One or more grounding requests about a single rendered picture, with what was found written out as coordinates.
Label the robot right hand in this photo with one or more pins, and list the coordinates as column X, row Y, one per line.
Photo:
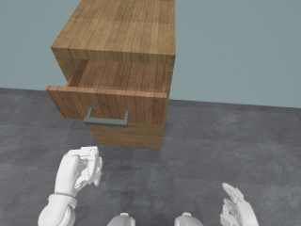
column 242, row 213

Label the handle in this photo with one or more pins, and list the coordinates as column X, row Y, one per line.
column 106, row 122

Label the cabinet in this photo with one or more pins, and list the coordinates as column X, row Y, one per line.
column 137, row 31

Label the robot right shin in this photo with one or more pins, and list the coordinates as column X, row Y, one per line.
column 186, row 214

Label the robot left forearm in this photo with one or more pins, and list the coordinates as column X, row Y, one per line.
column 59, row 211

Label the robot right thigh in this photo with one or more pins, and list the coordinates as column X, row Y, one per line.
column 185, row 220

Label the robot left hand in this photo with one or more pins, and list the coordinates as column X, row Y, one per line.
column 86, row 162

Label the drawer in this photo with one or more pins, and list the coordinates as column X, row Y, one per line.
column 111, row 87

